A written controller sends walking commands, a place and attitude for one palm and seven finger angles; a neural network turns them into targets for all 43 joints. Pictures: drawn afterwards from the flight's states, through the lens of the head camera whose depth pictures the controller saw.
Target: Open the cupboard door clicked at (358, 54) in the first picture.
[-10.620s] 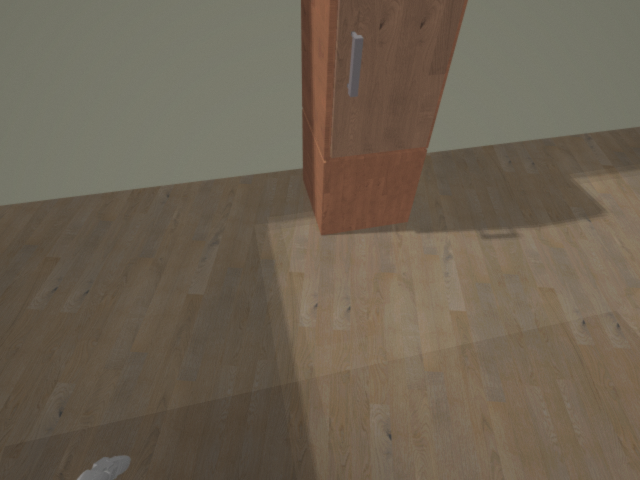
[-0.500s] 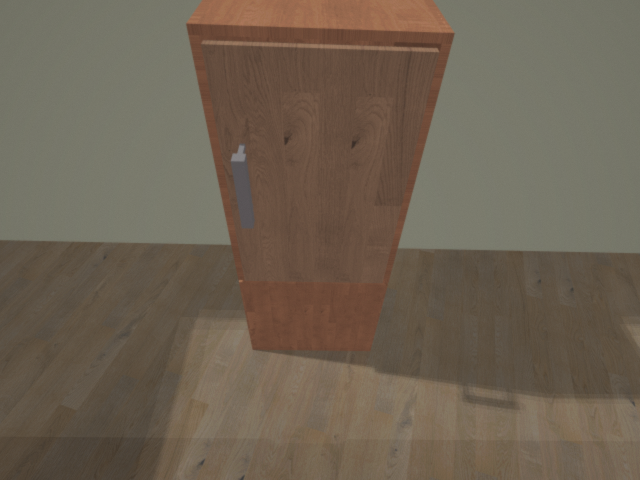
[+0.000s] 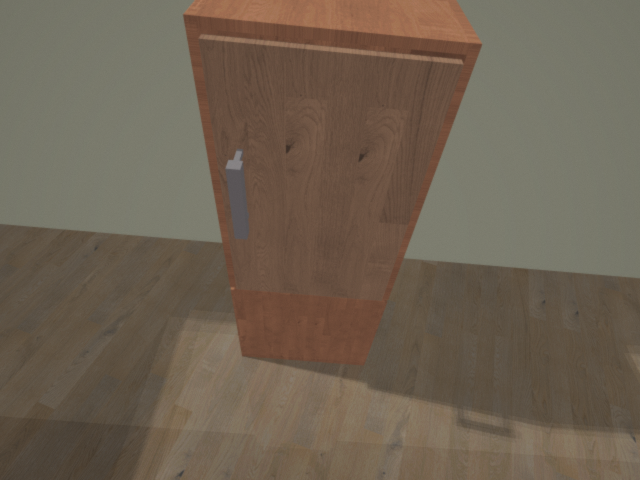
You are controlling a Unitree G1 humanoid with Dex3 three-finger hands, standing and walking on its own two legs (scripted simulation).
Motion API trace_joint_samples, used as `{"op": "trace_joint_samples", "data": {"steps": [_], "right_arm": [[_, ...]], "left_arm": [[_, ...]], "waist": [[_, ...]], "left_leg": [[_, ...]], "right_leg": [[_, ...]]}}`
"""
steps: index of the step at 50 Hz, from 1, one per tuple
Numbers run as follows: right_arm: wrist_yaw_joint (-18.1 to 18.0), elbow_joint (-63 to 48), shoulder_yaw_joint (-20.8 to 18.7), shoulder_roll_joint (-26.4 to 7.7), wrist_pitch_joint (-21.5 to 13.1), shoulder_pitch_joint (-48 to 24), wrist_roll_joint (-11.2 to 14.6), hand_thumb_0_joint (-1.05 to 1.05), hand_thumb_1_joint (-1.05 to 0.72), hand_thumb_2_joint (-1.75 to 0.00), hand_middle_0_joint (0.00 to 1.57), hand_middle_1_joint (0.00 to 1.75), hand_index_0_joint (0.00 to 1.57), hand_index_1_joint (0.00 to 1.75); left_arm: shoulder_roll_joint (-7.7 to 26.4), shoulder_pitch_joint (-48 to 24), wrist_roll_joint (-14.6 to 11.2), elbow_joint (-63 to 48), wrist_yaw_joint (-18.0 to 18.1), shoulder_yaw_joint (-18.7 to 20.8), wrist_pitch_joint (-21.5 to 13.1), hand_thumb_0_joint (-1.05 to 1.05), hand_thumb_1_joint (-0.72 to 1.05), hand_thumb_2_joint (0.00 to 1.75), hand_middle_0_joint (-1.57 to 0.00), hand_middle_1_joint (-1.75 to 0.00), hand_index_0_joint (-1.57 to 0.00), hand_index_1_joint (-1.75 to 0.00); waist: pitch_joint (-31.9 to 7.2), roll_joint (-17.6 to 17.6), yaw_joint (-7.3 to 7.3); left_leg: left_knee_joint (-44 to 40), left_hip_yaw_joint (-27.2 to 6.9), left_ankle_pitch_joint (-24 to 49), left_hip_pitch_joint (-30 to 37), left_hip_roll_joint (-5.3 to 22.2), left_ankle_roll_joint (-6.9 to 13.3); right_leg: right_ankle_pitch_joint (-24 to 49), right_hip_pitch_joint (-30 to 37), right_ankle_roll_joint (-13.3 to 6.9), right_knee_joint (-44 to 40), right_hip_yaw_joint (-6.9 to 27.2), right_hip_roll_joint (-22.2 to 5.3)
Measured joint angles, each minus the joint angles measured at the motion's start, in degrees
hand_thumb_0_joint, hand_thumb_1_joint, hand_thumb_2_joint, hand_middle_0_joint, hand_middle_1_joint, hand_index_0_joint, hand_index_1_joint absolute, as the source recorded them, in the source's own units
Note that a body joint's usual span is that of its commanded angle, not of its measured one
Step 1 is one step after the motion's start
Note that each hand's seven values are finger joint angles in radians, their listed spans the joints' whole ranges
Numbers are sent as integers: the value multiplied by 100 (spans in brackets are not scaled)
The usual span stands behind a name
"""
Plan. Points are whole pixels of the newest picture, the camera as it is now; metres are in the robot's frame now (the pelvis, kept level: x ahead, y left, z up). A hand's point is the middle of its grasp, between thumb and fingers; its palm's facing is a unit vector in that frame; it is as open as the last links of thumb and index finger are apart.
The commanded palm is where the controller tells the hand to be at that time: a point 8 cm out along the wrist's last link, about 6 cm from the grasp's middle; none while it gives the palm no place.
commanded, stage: come to a stop and stand still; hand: left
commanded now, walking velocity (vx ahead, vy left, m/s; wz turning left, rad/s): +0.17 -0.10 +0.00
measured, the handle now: (240, 195) +0.57 +0.19 +0.00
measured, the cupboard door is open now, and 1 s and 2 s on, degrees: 0 0 0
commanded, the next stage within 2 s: look again from close up in 0.94 s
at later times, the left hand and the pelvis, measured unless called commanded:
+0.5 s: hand out of the picture +0.12 +0.17 -0.17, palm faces +0.02 -0.96 -0.27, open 7.3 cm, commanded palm none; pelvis +0.05 -0.03 +0.00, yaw +1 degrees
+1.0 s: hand out of the picture +0.03 +0.16 -0.17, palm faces +0.04 -0.98 -0.18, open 7.4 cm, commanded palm none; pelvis +0.02 -0.01 +0.01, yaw +0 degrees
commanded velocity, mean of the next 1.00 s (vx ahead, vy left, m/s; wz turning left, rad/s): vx -0.05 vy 0.00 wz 0.00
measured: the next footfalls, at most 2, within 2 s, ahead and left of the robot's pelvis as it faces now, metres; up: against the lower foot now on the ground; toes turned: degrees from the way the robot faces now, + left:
right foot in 0.38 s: +0.13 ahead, -0.15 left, +0.00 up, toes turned -6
left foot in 0.68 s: +0.06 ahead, +0.09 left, +0.00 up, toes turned +2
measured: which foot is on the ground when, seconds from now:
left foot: down 0.00-0.42, up 0.44-0.66, down 0.68-1.00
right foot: down 0.00-0.06, up 0.08-0.36, down 0.38-0.70, up 0.72-0.98, down 1.00-1.00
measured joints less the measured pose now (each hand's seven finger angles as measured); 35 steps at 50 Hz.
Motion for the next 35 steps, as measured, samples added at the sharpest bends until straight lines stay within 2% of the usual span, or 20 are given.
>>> {"op": "trace_joint_samples", "data": {"steps": [3, 6, 8, 13, 18, 19, 21, 24, 26, 28, 30, 33, 34, 35], "right_arm": [[-37, 4, 5, -8, -99, -121, -19, 1, -92, -90, 20, 29, 20, 30], [-135, -74, 40, -27, -239, -161, -14, 1, -93, -90, 19, 29, 20, 30], [-200, -97, 86, -8, -258, -158, 0, 1, -92, -90, 19, 29, 20, 30], [-234, -32, 149, 83, -128, -216, 36, 1, -92, -90, 20, 29, 20, 30], [-194, -108, 30, 129, 45, -284, 27, 1, -91, -90, 20, 29, 20, 30], [-183, -133, 3, 119, 79, -284, 26, 0, -91, -90, 20, 29, 20, 30], [-156, -175, -72, 48, 147, -337, 47, 0, -91, -90, 20, 29, 20, 30], [-152, -237, -179, -105, 259, -492, 84, 0, -91, -90, 20, 29, 20, 30], [-130, -264, -218, -187, 329, -621, 78, 0, -91, -90, 20, 29, 20, 30], [-84, -312, -228, -236, 362, -736, 73, 0, -91, -90, 20, 29, 20, 30], [-41, -382, -220, -252, 355, -813, 67, 0, -91, -90, 19, 29, 20, 30], [-8, -506, -190, -243, 267, -836, 65, 0, -91, -90, 19, 29, 20, 30], [-4, -559, -174, -261, 217, -794, 66, 0, -91, -90, 19, 29, 20, 30], [-11, -585, -176, -257, 172, -757, 49, 0, -91, -90, 19, 29, 20, 30]], "left_arm": [[37, 54, -18, 64, -6, 4, 34, 1, 90, 90, -20, -30, -20, -30], [44, -39, -30, 185, -3, -29, 206, 1, 91, 90, -20, -30, -20, -30], [66, -247, -41, 164, 24, -31, 282, 1, 91, 90, -20, -30, -20, -30], [213, -929, -16, -165, 117, -15, 347, 2, 93, 90, -20, -30, -20, -30], [536, -1276, -44, -489, 63, 132, 374, 3, 94, 90, -20, -30, -20, -30], [590, -1305, -41, -556, 55, 156, 352, 3, 94, 90, -20, -30, -20, -30], [635, -1374, -31, -642, 63, 183, 286, 2, 93, 90, -20, -30, -20, -30], [591, -1531, -26, -748, 75, 157, 247, 2, 92, 90, -20, -30, -20, -30], [527, -1605, -14, -827, 95, 146, 277, 1, 92, 90, -20, -30, -20, -30], [473, -1635, 2, -894, 92, 133, 320, 1, 91, 90, -20, -30, -20, -30], [442, -1627, 20, -943, 74, 125, 359, 1, 91, 90, -20, -30, -20, -30], [446, -1548, 5, -977, 59, 146, 415, 1, 91, 90, -20, -30, -20, -30], [448, -1499, -14, -981, 48, 145, 448, 1, 91, 90, -20, -30, -20, -30], [454, -1473, -37, -966, 34, 149, 498, 1, 91, 90, -20, -30, -21, -30]], "waist": [[67, -181, 30], [67, -237, -11], [114, -181, -71], [412, -14, -104], [666, 68, -124], [683, 62, -119], [690, 120, -121], [720, 191, -168], [723, 161, -134], [686, 73, -106], [620, -60, -67], [491, -257, -23], [423, -245, -25], [378, -245, -44]], "left_leg": [[-402, 174, 349, 156, -45, 36], [-553, 334, 195, 419, -81, 128], [-842, 326, 264, 625, -80, 117], [-1371, 178, 518, 932, -72, 55], [-1177, 162, 358, 953, -12, -89], [-1040, 173, 272, 913, -12, -126], [-573, 155, 97, 683, 39, -195], [759, -109, -738, 87, -39, -286], [1425, -191, -891, -211, -80, -340], [1581, -194, -816, -359, -82, -400], [1289, -147, -662, -339, -71, -444], [109, -41, -34, 42, -71, -458], [-418, -53, 207, 248, -45, -435], [-576, -67, 515, 276, -42, -320]], "right_leg": [[-237, 22, 25, 318, 51, -94], [-675, -550, 28, 1788, 199, -152], [-665, -857, 88, 2184, 193, -216], [147, -1015, 227, 1076, 204, -412], [732, -920, 198, 398, 167, -416], [1138, -849, 189, 229, 157, -424], [907, -873, 176, 299, 144, -400], [574, -957, 110, 482, 53, -447], [653, -954, 120, 429, 42, -479], [752, -953, 114, 335, 45, -516], [843, -968, 131, 254, 70, -559], [896, -1050, 205, 305, 131, -614], [870, -1105, 236, 397, 122, -590], [685, -1171, 250, 562, 125, -576]]}}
